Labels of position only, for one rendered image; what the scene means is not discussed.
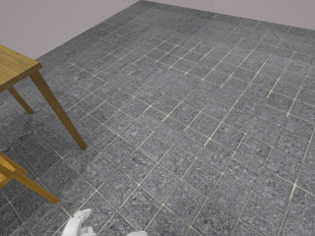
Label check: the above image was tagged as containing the chair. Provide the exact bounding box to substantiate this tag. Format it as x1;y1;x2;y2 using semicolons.
0;151;60;204

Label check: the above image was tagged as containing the table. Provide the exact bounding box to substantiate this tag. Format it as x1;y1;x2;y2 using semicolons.
0;44;88;150

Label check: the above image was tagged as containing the left robot hand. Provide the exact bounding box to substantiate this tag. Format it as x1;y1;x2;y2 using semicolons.
61;208;96;236

